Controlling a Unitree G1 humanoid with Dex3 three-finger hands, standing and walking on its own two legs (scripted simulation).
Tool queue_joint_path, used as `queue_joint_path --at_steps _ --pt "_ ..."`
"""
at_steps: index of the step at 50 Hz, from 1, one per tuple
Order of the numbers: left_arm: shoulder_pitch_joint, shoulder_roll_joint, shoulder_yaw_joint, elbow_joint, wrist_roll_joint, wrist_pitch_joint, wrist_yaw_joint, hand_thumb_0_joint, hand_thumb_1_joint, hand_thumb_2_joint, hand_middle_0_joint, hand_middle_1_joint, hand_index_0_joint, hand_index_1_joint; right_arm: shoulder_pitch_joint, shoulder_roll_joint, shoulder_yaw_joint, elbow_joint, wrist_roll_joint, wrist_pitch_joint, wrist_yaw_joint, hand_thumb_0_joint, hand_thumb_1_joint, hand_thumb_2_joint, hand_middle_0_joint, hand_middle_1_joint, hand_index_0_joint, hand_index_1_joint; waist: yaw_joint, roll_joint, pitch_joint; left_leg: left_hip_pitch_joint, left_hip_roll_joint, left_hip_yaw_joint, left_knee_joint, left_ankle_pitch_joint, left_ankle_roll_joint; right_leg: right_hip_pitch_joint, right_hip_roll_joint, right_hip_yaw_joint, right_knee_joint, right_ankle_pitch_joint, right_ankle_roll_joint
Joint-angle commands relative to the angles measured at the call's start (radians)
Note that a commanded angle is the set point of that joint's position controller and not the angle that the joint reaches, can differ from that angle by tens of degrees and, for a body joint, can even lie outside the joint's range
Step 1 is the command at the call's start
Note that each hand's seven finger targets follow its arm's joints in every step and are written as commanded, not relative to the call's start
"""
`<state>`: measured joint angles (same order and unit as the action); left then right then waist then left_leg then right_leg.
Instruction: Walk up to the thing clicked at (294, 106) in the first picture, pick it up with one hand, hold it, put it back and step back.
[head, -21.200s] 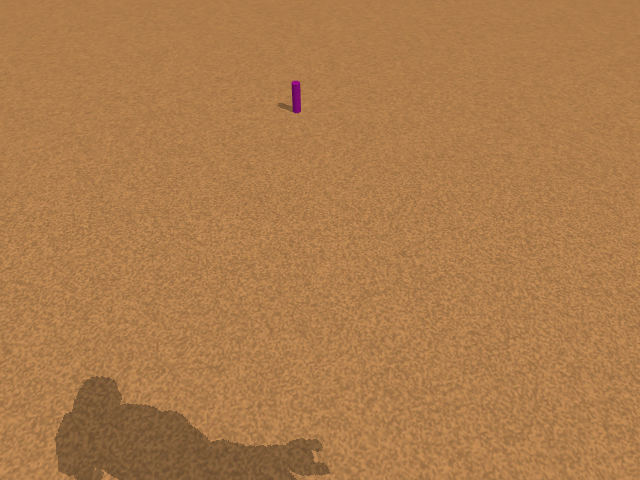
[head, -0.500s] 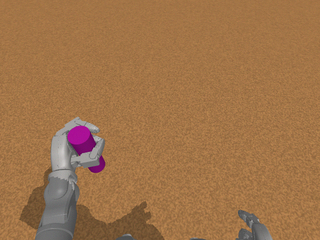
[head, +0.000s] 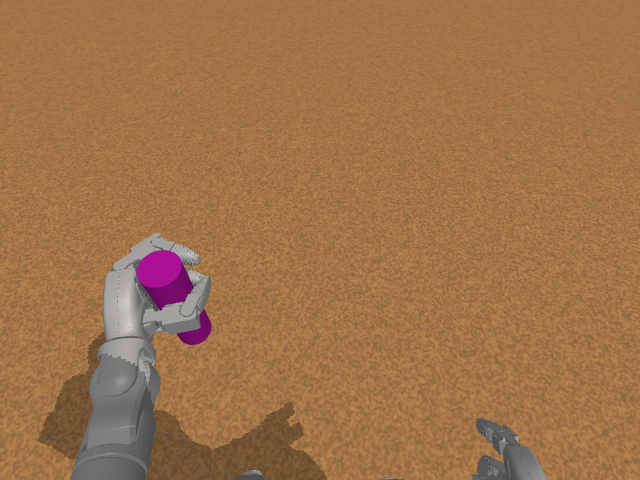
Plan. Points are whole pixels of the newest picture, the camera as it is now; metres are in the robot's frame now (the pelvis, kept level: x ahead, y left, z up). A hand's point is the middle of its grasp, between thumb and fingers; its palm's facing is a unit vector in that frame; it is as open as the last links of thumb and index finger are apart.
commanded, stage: hold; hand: left
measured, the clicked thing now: (179, 303) +0.33 +0.18 +0.03
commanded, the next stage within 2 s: crouch in 0.02 s
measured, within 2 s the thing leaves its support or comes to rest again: neither
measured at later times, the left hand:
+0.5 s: hand (192, 317) +0.34 +0.17 -0.02, palm faces +0.18 -0.98 -0.01, open 6.2 cm
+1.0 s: hand (213, 357) +0.38 +0.20 -0.27, palm faces +0.21 -0.98 -0.02, open 6.2 cm
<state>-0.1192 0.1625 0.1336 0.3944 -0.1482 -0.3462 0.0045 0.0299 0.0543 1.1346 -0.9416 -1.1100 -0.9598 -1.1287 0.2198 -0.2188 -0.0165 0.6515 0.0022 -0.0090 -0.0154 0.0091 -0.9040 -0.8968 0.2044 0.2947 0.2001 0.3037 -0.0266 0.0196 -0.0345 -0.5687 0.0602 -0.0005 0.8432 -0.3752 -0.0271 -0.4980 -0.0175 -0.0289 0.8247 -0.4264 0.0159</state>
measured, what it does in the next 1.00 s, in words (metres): lowers itself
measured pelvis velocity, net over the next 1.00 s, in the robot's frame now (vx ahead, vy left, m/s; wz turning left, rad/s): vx -0.06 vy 0.00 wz -0.07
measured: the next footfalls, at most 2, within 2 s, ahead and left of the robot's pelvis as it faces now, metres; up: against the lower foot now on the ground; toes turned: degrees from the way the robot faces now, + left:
none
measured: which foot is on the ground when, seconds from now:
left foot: down 0.00-1.00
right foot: down 0.00-1.00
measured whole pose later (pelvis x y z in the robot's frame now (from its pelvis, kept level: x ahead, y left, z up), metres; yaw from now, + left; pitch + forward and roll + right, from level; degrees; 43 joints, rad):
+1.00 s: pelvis -0.06 +0.00 -0.25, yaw -4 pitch +32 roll -4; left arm -0.59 0.32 0.41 1.02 -0.11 -0.76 -0.06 0.03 0.06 1.12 -0.94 -1.11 -0.95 -1.13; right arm 0.11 -0.23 0.01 0.69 -0.10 0.01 0.09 0.01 -0.90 -0.90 0.20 0.29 0.20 0.30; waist -0.08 -0.01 -0.18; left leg -1.84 0.08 -0.08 1.90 -0.63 -0.03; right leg -1.76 0.01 -0.03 1.90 -0.70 0.01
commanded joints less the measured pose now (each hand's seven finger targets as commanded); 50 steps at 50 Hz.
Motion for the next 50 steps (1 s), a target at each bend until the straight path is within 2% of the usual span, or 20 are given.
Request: queue_joint_path --at_steps 1,4,5,7,8,9,13,14,18,20,25,26,30,32,36,38,39,42,44,50 --pt "-0.259 0.115 0.048 -0.222 -0.013 -0.080 -0.006 0.000 0.508 1.186 -1.269 -1.326 -1.276 -1.322 -0.027 -0.130 -0.045 -0.123 0.005 -0.041 -0.005 0.000 -0.892 -0.899 0.200 0.300 0.200 0.300 0.000 -0.027 -0.258 0.179 -0.035 0.008 -0.102 0.250 0.033 0.059 0.027 -0.008 -0.128 0.325 -0.011" --pt "-0.231 0.119 0.058 -0.184 -0.014 -0.079 -0.008 0.000 0.518 1.187 -1.277 -1.331 -1.284 -1.327 -0.032 -0.134 -0.047 -0.122 0.007 -0.039 -0.002 0.000 -0.898 -0.900 0.200 0.300 0.200 0.300 0.004 -0.025 -0.217 0.150 -0.034 0.003 -0.120 0.167 0.031 0.026 0.028 -0.012 -0.133 0.236 -0.017" --pt "-0.294 0.116 0.035 -0.260 -0.013 -0.091 -0.008 0.000 0.493 1.182 -1.278 -1.332 -1.285 -1.328 -0.042 -0.132 -0.046 -0.134 0.006 -0.041 -0.003 0.000 -0.897 -0.899 0.200 0.300 0.200 0.300 0.002 0.002 -0.242 0.165 -0.035 0.006 -0.121 0.159 0.027 0.027 0.027 -0.009 -0.135 0.227 -0.020" --pt "-0.229 0.108 0.030 -0.207 -0.009 -0.087 -0.008 0.000 0.522 1.214 -1.227 -1.280 -1.233 -1.277 -0.021 -0.137 -0.049 -0.122 0.003 -0.041 0.000 0.000 -0.876 -0.900 0.200 0.300 0.200 0.300 0.001 0.002 -0.277 0.190 -0.032 0.000 -0.118 0.188 0.026 0.043 0.031 -0.014 -0.122 0.247 -0.021" --pt "-0.217 0.097 0.028 -0.175 -0.009 -0.081 -0.006 0.000 0.536 1.201 -1.238 -1.294 -1.250 -1.283 -0.037 -0.131 -0.045 -0.128 0.005 -0.042 -0.001 0.000 -0.891 -0.902 0.200 0.300 0.200 0.300 -0.002 -0.015 -0.231 0.159 -0.035 0.005 -0.114 0.172 0.029 0.032 0.029 -0.008 -0.130 0.240 -0.016" --pt "-0.300 0.114 0.036 -0.260 -0.010 -0.093 0.003 0.000 0.535 1.225 -1.247 -1.306 -1.257 -1.298 -0.028 -0.137 -0.051 -0.131 0.004 -0.045 -0.001 0.000 -0.888 -0.903 0.200 0.300 0.200 0.300 -0.006 -0.011 -0.257 0.164 -0.032 0.002 -0.113 0.177 0.028 0.028 0.032 -0.011 -0.123 0.247 -0.020" --pt "-0.249 0.107 0.062 -0.100 -0.004 -0.112 0.011 0.000 0.533 1.228 -1.249 -1.310 -1.259 -1.303 -0.026 -0.136 -0.052 -0.109 -0.001 -0.044 0.005 0.000 -0.885 -0.902 0.200 0.300 0.200 0.300 -0.012 -0.043 -0.187 0.088 -0.030 -0.003 -0.091 0.109 0.031 -0.043 0.030 -0.012 -0.101 0.181 -0.020" --pt "-0.281 0.085 0.040 -0.118 -0.003 -0.126 0.008 0.000 0.529 1.217 -1.241 -1.305 -1.256 -1.294 -0.032 -0.134 -0.055 -0.112 -0.004 -0.048 0.007 0.000 -0.883 -0.900 0.200 0.300 0.200 0.300 -0.017 -0.042 -0.198 0.075 -0.030 -0.004 -0.080 0.104 0.030 -0.057 0.029 -0.012 -0.086 0.178 -0.022" --pt "-0.321 0.127 0.087 -0.013 0.009 -0.182 -0.003 0.000 0.529 1.227 -1.253 -1.329 -1.273 -1.313 -0.028 -0.138 -0.060 -0.104 -0.012 -0.053 0.013 0.000 -0.882 -0.898 0.200 0.300 0.200 0.300 -0.020 -0.044 -0.217 -0.010 -0.035 0.000 -0.006 0.072 0.034 -0.131 0.021 0.004 -0.035 0.154 -0.022" --pt "-0.329 0.134 0.126 0.056 0.005 -0.220 -0.007 0.000 0.551 1.239 -1.252 -1.337 -1.272 -1.321 -0.024 -0.136 -0.061 -0.096 -0.018 -0.056 0.022 0.000 -0.882 -0.899 0.200 0.300 0.200 0.300 -0.020 -0.062 -0.240 -0.077 -0.036 -0.003 0.052 0.056 0.037 -0.180 0.016 0.019 0.009 0.138 -0.019" --pt "-0.418 0.153 0.135 0.175 0.014 -0.342 -0.031 0.000 0.539 1.233 -1.260 -1.347 -1.283 -1.328 -0.010 -0.153 -0.066 -0.093 -0.036 -0.060 0.046 0.000 -0.887 -0.898 0.200 0.299 0.200 0.299 -0.037 0.002 -0.380 -0.219 -0.036 -0.023 0.245 0.049 0.037 -0.412 0.027 0.005 0.216 0.102 -0.033" --pt "-0.421 0.163 0.159 0.204 0.008 -0.368 -0.033 0.000 0.555 1.234 -1.275 -1.351 -1.296 -1.334 -0.010 -0.156 -0.065 -0.098 -0.039 -0.061 0.049 0.000 -0.885 -0.898 0.200 0.299 0.200 0.299 -0.036 -0.023 -0.412 -0.268 -0.035 -0.027 0.291 0.046 0.041 -0.441 0.028 0.008 0.251 0.099 -0.032" --pt "-0.532 0.185 0.147 0.221 0.008 -0.445 -0.051 0.000 0.565 1.235 -1.251 -1.325 -1.267 -1.312 -0.002 -0.174 -0.063 -0.091 -0.049 -0.063 0.061 0.000 -0.878 -0.896 0.200 0.299 0.200 0.299 -0.050 0.042 -0.537 -0.376 -0.029 -0.046 0.432 0.022 0.038 -0.615 0.035 0.011 0.396 0.053 -0.039" --pt "-0.544 0.235 0.200 0.262 0.005 -0.466 -0.047 0.000 0.543 1.230 -1.238 -1.317 -1.253 -1.306 -0.009 -0.180 -0.059 -0.089 -0.054 -0.057 0.066 0.000 -0.874 -0.896 0.200 0.300 0.200 0.300 -0.030 0.057 -0.576 -0.442 -0.028 -0.049 0.492 0.011 0.036 -0.667 0.041 0.010 0.459 0.034 -0.040" --pt "-0.610 0.232 0.201 0.278 0.006 -0.482 -0.050 0.000 0.561 1.267 -1.262 -1.341 -1.273 -1.335 -0.002 -0.197 -0.061 -0.077 -0.064 -0.039 0.077 0.000 -0.881 -0.900 0.200 0.300 0.200 0.300 -0.039 0.077 -0.679 -0.506 -0.022 -0.060 0.608 0.082 0.036 -0.789 0.048 0.000 0.587 0.077 -0.045" --pt "-0.584 0.274 0.251 0.339 0.014 -0.481 -0.056 0.000 0.585 1.285 -1.261 -1.352 -1.273 -1.345 -0.002 -0.214 -0.063 -0.065 -0.070 -0.027 0.080 0.000 -0.885 -0.902 0.200 0.300 0.200 0.300 -0.023 0.090 -0.705 -0.519 -0.017 -0.074 0.647 0.106 0.033 -0.869 0.053 -0.025 0.661 0.072 -0.052" --pt "-0.621 0.268 0.236 0.329 0.018 -0.482 -0.060 0.000 0.569 1.278 -1.271 -1.357 -1.284 -1.349 -0.005 -0.205 -0.058 -0.066 -0.074 -0.023 0.082 0.000 -0.889 -0.902 0.200 0.300 0.200 0.300 -0.031 0.088 -0.707 -0.566 -0.017 -0.068 0.676 0.082 0.035 -0.873 0.054 -0.014 0.669 0.065 -0.049" --pt "-0.673 0.289 0.276 0.360 0.012 -0.485 -0.059 0.000 0.565 1.294 -1.291 -1.375 -1.303 -1.368 0.005 -0.205 -0.054 -0.049 -0.083 -0.015 0.087 0.000 -0.895 -0.904 0.200 0.300 0.200 0.300 -0.052 0.041 -0.740 -0.678 -0.015 -0.063 0.774 0.060 0.047 -0.894 0.054 0.002 0.718 0.069 -0.039" --pt "-0.721 0.295 0.270 0.396 0.019 -0.485 -0.064 0.000 0.567 1.278 -1.291 -1.366 -1.302 -1.359 0.012 -0.203 -0.050 -0.038 -0.089 -0.011 0.090 0.000 -0.899 -0.904 0.200 0.300 0.200 0.300 -0.068 0.026 -0.727 -0.766 -0.013 -0.059 0.821 0.003 0.048 -0.926 0.054 0.009 0.746 0.024 -0.036" --pt "-0.796 0.378 0.336 0.488 0.045 -0.509 -0.067 0.000 0.568 1.281 -1.308 -1.370 -1.319 -1.363 -0.003 -0.209 -0.032 -0.013 -0.108 0.002 0.096 0.000 -0.894 -0.903 0.200 0.300 0.200 0.300 -0.064 0.079 -0.709 -0.897 -0.008 -0.063 0.928 -0.130 0.031 -1.111 0.061 -0.026 0.895 -0.117 -0.052"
